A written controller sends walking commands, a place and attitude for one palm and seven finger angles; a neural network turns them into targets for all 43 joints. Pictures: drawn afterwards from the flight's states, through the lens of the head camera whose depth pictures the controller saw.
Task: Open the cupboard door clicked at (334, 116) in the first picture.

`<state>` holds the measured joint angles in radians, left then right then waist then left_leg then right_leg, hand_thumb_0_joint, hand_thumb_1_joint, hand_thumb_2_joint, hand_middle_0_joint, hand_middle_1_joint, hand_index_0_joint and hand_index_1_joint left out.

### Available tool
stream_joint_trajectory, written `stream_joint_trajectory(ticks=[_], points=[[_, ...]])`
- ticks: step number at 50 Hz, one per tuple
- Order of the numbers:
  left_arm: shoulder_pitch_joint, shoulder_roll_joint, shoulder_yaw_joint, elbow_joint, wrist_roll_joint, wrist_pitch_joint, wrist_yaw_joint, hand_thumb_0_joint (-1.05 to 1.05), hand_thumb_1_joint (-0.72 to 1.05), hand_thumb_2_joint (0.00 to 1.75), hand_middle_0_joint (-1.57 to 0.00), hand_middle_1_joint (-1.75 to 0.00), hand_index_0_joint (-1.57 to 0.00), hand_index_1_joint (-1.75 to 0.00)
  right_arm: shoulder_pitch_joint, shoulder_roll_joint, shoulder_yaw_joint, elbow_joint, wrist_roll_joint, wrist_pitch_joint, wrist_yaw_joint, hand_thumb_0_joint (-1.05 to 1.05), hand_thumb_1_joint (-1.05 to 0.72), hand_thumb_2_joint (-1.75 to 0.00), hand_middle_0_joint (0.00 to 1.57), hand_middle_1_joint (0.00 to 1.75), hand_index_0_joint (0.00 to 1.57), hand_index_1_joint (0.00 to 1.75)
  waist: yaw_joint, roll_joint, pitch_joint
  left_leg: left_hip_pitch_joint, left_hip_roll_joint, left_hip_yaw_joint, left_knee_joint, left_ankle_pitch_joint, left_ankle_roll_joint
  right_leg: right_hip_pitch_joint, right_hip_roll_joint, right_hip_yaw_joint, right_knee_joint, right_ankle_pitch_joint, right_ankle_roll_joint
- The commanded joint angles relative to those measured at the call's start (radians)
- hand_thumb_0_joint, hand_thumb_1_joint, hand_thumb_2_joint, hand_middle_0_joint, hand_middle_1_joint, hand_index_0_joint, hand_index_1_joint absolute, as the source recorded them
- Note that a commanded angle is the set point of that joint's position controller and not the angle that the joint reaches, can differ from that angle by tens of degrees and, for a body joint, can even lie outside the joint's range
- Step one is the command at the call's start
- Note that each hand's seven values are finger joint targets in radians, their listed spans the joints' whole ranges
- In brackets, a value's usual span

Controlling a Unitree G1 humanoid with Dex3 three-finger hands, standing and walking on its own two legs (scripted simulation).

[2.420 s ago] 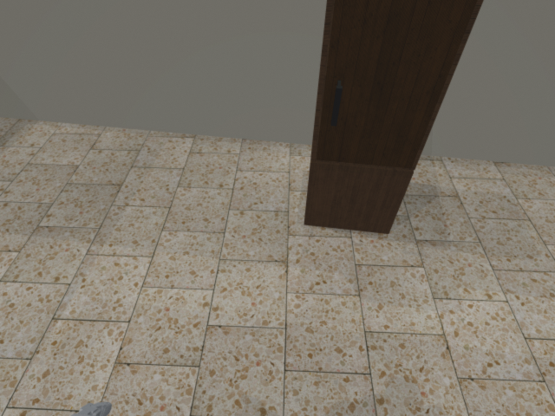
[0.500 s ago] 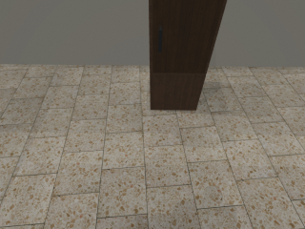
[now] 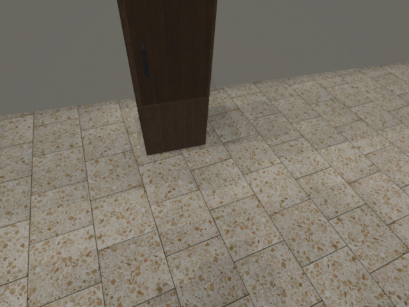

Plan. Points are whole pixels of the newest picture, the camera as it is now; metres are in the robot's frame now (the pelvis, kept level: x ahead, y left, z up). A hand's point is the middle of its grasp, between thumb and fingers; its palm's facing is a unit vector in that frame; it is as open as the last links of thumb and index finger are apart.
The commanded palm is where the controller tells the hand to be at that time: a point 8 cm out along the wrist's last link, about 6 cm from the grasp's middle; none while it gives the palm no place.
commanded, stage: walk to a spot facing it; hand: left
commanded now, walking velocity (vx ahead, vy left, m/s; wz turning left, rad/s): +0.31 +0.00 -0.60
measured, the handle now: (144, 60) +1.08 +0.33 -0.09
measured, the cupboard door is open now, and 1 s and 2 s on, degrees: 0 0 0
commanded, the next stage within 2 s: turn to face it in 1.04 s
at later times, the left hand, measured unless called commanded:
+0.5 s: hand out of the picture +0.15 +0.19 -0.21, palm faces -0.21 -0.97 -0.12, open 7.4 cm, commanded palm none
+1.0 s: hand (187, 196) +0.45 +0.07 -0.18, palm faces -0.50 -0.86 -0.12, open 7.4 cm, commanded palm none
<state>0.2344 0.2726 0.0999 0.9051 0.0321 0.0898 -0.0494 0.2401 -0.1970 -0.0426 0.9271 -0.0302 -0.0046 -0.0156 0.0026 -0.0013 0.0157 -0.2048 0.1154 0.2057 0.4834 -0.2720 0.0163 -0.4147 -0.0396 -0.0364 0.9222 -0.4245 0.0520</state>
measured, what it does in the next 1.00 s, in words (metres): walks ahead, turning right: right foot, then left foot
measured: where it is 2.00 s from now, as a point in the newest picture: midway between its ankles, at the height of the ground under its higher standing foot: (234, 270)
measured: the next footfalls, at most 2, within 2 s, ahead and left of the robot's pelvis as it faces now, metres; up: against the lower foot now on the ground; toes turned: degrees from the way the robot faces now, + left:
right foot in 0.14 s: +0.02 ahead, -0.16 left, +0.00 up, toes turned -11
left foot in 0.46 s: +0.26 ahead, +0.07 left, +0.00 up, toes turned -5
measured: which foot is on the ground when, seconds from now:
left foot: down 0.00-0.12, up 0.14-0.44, down 0.46-1.00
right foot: up 0.00-0.12, down 0.14-0.46, up 0.48-1.00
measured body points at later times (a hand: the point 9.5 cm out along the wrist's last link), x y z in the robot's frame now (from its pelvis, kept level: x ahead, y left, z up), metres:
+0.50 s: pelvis +0.12 +0.01 -0.02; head +0.13 +0.05 +0.42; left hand +0.17 +0.24 -0.20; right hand +0.13 -0.27 -0.13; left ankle +0.22 +0.07 -0.74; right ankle -0.01 -0.15 -0.73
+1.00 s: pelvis +0.29 -0.02 -0.01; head +0.32 -0.02 +0.44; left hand +0.48 +0.12 -0.16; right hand +0.10 -0.13 -0.15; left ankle +0.22 +0.07 -0.74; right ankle +0.32 -0.19 -0.68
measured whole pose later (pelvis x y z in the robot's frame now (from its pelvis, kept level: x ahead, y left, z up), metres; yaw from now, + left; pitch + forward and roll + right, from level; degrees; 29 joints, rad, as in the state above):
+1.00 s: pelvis +0.29 -0.02 -0.01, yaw -30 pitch +0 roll -1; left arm 0.16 0.16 0.09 0.98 0.03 0.05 -0.04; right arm 0.50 -0.06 -0.03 1.12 -0.03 -0.06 -0.03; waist -0.06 -0.02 0.05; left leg 0.05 0.07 0.44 0.36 -0.39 0.01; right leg -0.62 -0.09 -0.12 0.92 -0.17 0.01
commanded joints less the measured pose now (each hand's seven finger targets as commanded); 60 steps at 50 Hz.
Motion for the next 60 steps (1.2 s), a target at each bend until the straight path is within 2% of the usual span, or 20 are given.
stream_joint_trajectory(ticks=[1, 5, 6, 7, 8, 13, 20, 22, 23, 24, 25, 27, 31, 48, 53, 55, 56, 57, 58, 60], points=[[-0.135, 0.023, -0.007, -0.118, -0.003, -0.048, -0.015, 0.00, 0.90, 0.90, -0.20, -0.30, -0.20, -0.30, 0.075, -0.244, -0.064, -0.023, -0.003, -0.026, -0.006, 0.00, -0.90, -0.90, 0.20, 0.30, 0.20, 0.30, -0.064, 0.169, 0.028, 0.068, 0.273, -0.212, -0.247, -0.234, 0.105, -0.040, -0.002, -0.060, -0.194, -0.056, -0.024], [0.068, 0.058, 0.002, -0.047, -0.005, -0.077, 0.001, 0.00, 0.90, 0.90, -0.20, -0.30, -0.20, -0.30, 0.040, -0.217, -0.055, -0.020, 0.001, -0.021, 0.007, 0.00, -0.90, -0.90, 0.20, 0.30, 0.20, 0.30, 0.042, 0.044, -0.049, -0.113, 0.194, -0.056, 0.083, -0.196, 0.003, 0.364, 0.025, -0.085, -0.526, 0.087, -0.075], [0.165, 0.176, 0.025, -0.018, 0.003, -0.092, 0.019, 0.00, 0.90, 0.90, -0.20, -0.30, -0.20, -0.30, 0.020, -0.139, -0.034, -0.058, 0.016, -0.017, 0.017, 0.00, -0.90, -0.90, 0.20, 0.30, 0.20, 0.30, 0.090, -0.247, -0.080, -0.408, 0.084, 0.055, 0.384, -0.301, -0.061, 0.592, -0.218, 0.256, -0.662, -0.109, -0.169], [0.251, 0.242, 0.033, 0.005, -0.013, -0.093, 0.034, 0.00, 0.90, 0.90, -0.20, -0.30, -0.20, -0.30, -0.142, -0.129, -0.019, -0.133, 0.004, -0.018, 0.025, 0.00, -0.90, -0.90, 0.20, 0.30, 0.20, 0.30, 0.156, -0.305, -0.003, -0.621, 0.001, -0.043, 0.570, -0.388, -0.077, 0.556, -0.362, 0.552, -0.737, -0.040, -0.258], [0.258, 0.240, 0.031, 0.008, -0.015, -0.102, 0.046, 0.00, 0.90, 0.90, -0.20, -0.30, -0.20, -0.30, -0.182, -0.151, -0.025, -0.154, 0.003, -0.023, 0.026, 0.00, -0.90, -0.90, 0.20, 0.30, 0.20, 0.30, 0.140, -0.188, 0.015, -0.656, 0.023, -0.139, 0.632, -0.298, -0.070, 0.521, -0.370, 0.574, -0.733, -0.058, -0.299], [0.065, 0.136, -0.006, -0.007, -0.005, -0.134, 0.047, 0.00, 0.90, 0.90, -0.20, -0.30, -0.20, -0.30, -0.071, -0.127, -0.033, -0.074, -0.001, -0.019, 0.041, 0.00, -0.90, -0.90, 0.20, 0.30, 0.20, 0.30, 0.010, -0.156, 0.087, -0.444, 0.033, -0.123, 0.504, -0.049, -0.092, 0.247, -0.206, 0.273, -0.720, 0.078, -0.223], [0.033, 0.154, 0.004, 0.031, -0.002, -0.134, 0.046, 0.00, 0.90, 0.90, -0.20, -0.30, -0.20, -0.30, 0.005, -0.103, -0.035, -0.064, 0.013, -0.043, 0.043, 0.00, -0.90, -0.90, 0.20, 0.30, 0.20, 0.30, -0.036, -0.127, 0.075, -0.106, -0.025, -0.082, 0.185, 0.026, -0.075, 0.098, -0.167, 0.242, -0.660, 0.035, -0.190], [0.008, 0.112, 0.002, 0.032, -0.008, -0.126, 0.041, 0.00, 0.90, 0.90, -0.20, -0.30, -0.20, -0.30, 0.200, -0.158, -0.048, 0.003, 0.009, -0.057, 0.022, 0.00, -0.90, -0.90, 0.20, 0.30, 0.20, 0.30, -0.121, 0.003, 0.012, 0.174, -0.028, -0.089, 0.053, 0.020, -0.075, 0.008, -0.076, 0.181, -0.421, 0.087, -0.147], [0.030, 0.035, -0.009, 0.021, -0.018, -0.118, 0.032, 0.00, 0.90, 0.90, -0.20, -0.30, -0.20, -0.30, 0.342, -0.261, -0.072, 0.041, -0.008, -0.065, 0.007, 0.00, -0.90, -0.90, 0.20, 0.30, 0.20, 0.30, -0.165, 0.285, -0.069, 0.301, 0.172, -0.359, -0.095, -0.211, -0.030, -0.095, 0.051, 0.078, -0.079, -0.017, -0.101], [0.068, -0.007, -0.019, 0.001, -0.019, -0.113, 0.031, 0.00, 0.90, 0.90, -0.20, -0.30, -0.20, -0.30, 0.396, -0.320, -0.073, 0.049, -0.012, -0.062, 0.003, 0.00, -0.90, -0.90, 0.20, 0.30, 0.20, 0.30, -0.142, 0.492, -0.093, 0.304, 0.363, -0.697, -0.291, -0.428, 0.009, -0.227, 0.119, 0.020, 0.212, -0.188, -0.074], [0.030, 0.021, -0.013, 0.010, -0.011, -0.105, 0.035, 0.00, 0.90, 0.90, -0.20, -0.30, -0.20, -0.30, 0.307, -0.270, -0.059, 0.050, -0.005, -0.055, -0.010, 0.00, -0.90, -0.90, 0.20, 0.30, 0.20, 0.30, -0.123, 0.399, -0.041, 0.163, 0.389, -0.746, -0.388, -0.609, -0.012, -0.242, 0.060, 0.101, 0.349, -0.094, -0.089], [0.005, 0.015, -0.002, 0.030, -0.001, -0.102, 0.013, 0.00, 0.90, 0.90, -0.20, -0.30, -0.20, -0.30, 0.140, -0.161, -0.032, 0.017, 0.000, -0.066, -0.012, 0.00, -0.90, -0.90, 0.20, 0.30, 0.20, 0.30, -0.040, 0.163, 0.122, -0.030, 0.304, -0.515, -0.373, -0.457, -0.018, -0.245, -0.025, 0.083, 0.392, 0.108, -0.082], [0.104, -0.036, 0.005, 0.076, 0.001, -0.070, 0.013, 0.00, 0.90, 0.90, -0.20, -0.30, -0.20, -0.30, 0.123, -0.077, -0.018, 0.045, 0.012, -0.090, -0.020, 0.00, -0.90, -0.90, 0.20, 0.30, 0.20, 0.30, 0.023, 0.151, 0.066, -0.028, 0.204, -0.181, -0.329, -0.100, -0.082, -0.184, -0.026, 0.067, 0.375, 0.253, -0.049], [-0.237, -0.101, -0.013, -0.044, -0.001, -0.077, 0.004, 0.00, 0.90, 0.90, -0.20, -0.30, -0.20, -0.30, 0.350, -0.027, -0.013, 0.166, 0.000, -0.075, -0.026, 0.00, -0.90, -0.90, 0.20, 0.30, 0.20, 0.30, -0.073, 0.104, 0.168, 0.279, 0.250, 0.076, -0.245, 0.501, 0.077, -0.365, -0.051, -0.111, -0.067, 0.234, -0.045], [-0.065, -0.069, -0.006, -0.005, 0.002, -0.105, 0.013, 0.00, 0.90, 0.90, -0.20, -0.30, -0.20, -0.30, 0.269, -0.113, -0.049, 0.118, 0.007, -0.059, -0.023, 0.00, -0.90, -0.90, 0.20, 0.30, 0.20, 0.30, 0.024, 0.186, 0.013, 0.334, 0.232, 0.183, 0.095, 1.043, 0.050, -0.067, 0.081, -0.202, -0.267, 0.204, -0.111], [0.166, 0.031, 0.020, 0.058, 0.006, -0.127, 0.026, 0.00, 0.90, 0.90, -0.20, -0.30, -0.20, -0.30, 0.208, -0.128, -0.055, 0.069, 0.026, -0.053, -0.007, 0.00, -0.90, -0.90, 0.20, 0.30, 0.20, 0.30, 0.139, 0.127, -0.139, 0.087, 0.211, 0.170, 0.494, 0.816, -0.012, 0.384, 0.041, -0.148, -0.408, 0.418, -0.147], [0.245, 0.145, 0.036, 0.070, -0.002, -0.137, 0.039, 0.00, 0.90, 0.90, -0.20, -0.30, -0.20, -0.30, 0.218, -0.052, -0.042, 0.028, 0.042, -0.053, -0.002, 0.00, -0.90, -0.90, 0.20, 0.30, 0.20, 0.30, 0.146, -0.096, -0.263, -0.275, 0.051, 0.110, 0.806, -0.157, -0.071, 0.709, -0.258, 0.285, -0.370, 0.921, -0.278], [0.257, 0.186, 0.038, 0.074, -0.032, -0.131, 0.053, 0.00, 0.90, 0.90, -0.20, -0.30, -0.20, -0.30, 0.153, -0.030, -0.035, 0.001, 0.036, -0.051, -0.016, 0.00, -0.90, -0.90, 0.20, 0.30, 0.20, 0.30, 0.136, -0.123, -0.297, -0.401, -0.018, -0.039, 0.998, -0.391, -0.085, 0.709, -0.389, 0.431, -0.394, 1.359, -0.369], [0.212, 0.164, 0.029, 0.050, -0.028, -0.133, 0.065, 0.00, 0.90, 0.90, -0.20, -0.30, -0.20, -0.30, 0.164, -0.024, -0.033, -0.007, 0.028, -0.048, -0.020, 0.00, -0.90, -0.90, 0.20, 0.30, 0.20, 0.30, 0.107, -0.102, -0.289, -0.402, -0.002, -0.182, 1.003, -0.289, -0.076, 0.635, -0.381, 0.398, -0.431, 1.276, -0.357], [0.036, 0.062, 0.000, 0.014, -0.022, -0.132, 0.080, 0.00, 0.90, 0.90, -0.20, -0.30, -0.20, -0.30, 0.150, -0.024, -0.024, 0.030, 0.013, -0.021, -0.019, 0.00, -0.90, -0.90, 0.20, 0.30, 0.20, 0.30, 0.024, -0.035, -0.156, -0.365, 0.039, -0.205, 0.943, -0.176, -0.072, 0.380, -0.322, 0.298, -0.518, 0.962, -0.305]])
